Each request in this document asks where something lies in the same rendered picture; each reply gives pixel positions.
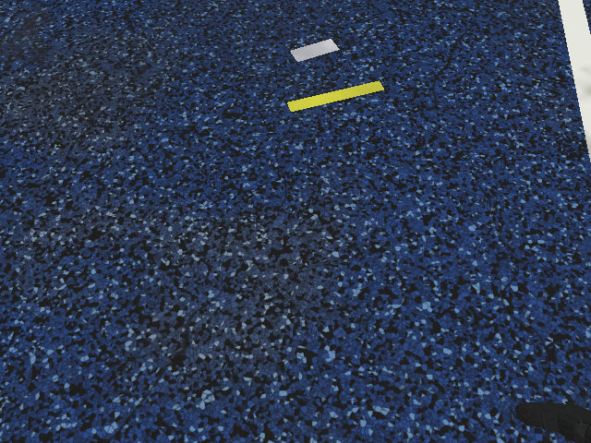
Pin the right robot hand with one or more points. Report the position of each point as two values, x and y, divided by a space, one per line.
570 420

